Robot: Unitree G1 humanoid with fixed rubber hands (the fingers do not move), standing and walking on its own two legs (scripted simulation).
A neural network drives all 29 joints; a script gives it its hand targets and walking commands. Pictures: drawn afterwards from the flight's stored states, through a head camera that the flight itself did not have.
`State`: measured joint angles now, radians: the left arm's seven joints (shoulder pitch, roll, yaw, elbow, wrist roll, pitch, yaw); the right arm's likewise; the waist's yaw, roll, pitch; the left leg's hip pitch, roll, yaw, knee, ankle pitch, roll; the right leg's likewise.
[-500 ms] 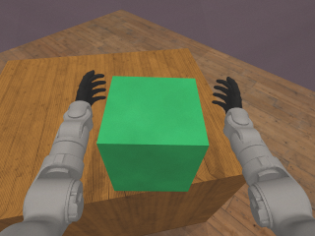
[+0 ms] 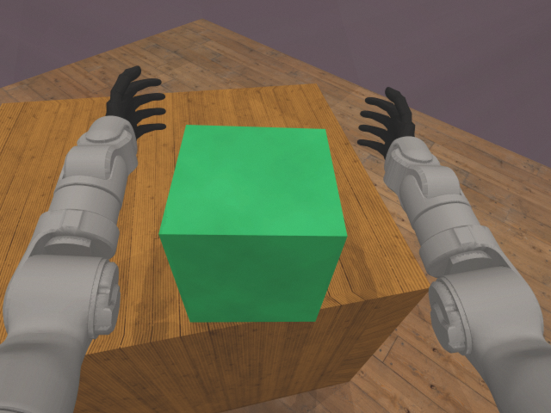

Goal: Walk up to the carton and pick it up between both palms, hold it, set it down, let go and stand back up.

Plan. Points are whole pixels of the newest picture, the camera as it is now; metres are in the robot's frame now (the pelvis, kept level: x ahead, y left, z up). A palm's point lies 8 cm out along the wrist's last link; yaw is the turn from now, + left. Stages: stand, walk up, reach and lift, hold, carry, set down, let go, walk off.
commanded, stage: set down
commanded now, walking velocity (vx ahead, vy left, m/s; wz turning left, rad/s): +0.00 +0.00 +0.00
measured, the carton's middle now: (254, 229) +0.38 +0.04 +0.04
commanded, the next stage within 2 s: none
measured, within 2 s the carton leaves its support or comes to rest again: neither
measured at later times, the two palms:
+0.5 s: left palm (106, 90) +0.44 +0.22 +0.25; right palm (431, 123) +0.42 -0.19 +0.22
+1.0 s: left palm (100, 181) +0.37 +0.23 +0.16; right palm (413, 201) +0.35 -0.18 +0.14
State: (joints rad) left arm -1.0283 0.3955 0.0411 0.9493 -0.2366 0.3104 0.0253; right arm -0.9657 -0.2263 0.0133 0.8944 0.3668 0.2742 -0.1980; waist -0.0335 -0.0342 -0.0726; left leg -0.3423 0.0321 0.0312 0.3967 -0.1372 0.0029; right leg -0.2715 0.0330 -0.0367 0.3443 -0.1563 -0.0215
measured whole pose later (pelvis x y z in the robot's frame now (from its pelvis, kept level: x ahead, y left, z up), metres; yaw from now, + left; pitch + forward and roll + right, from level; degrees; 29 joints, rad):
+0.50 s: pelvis +0.00 +0.00 +0.00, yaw -1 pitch +1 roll -1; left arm -1.04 0.46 0.07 0.78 -0.22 0.55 -0.02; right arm -1.00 -0.35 0.10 0.83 0.52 0.42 -0.15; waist -0.05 -0.03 -0.05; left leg -0.23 0.03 0.04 0.35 -0.14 0.01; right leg -0.16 0.03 -0.02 0.29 -0.14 -0.02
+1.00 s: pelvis -0.01 +0.01 +0.00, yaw -1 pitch -2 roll -1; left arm -0.58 0.35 0.14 0.31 -0.19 0.57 -0.01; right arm -0.51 -0.20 -0.06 0.34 0.33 0.43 -0.18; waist -0.01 -0.03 0.01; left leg -0.19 0.01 0.04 0.36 -0.13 0.02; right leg -0.14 0.02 -0.01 0.33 -0.15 -0.01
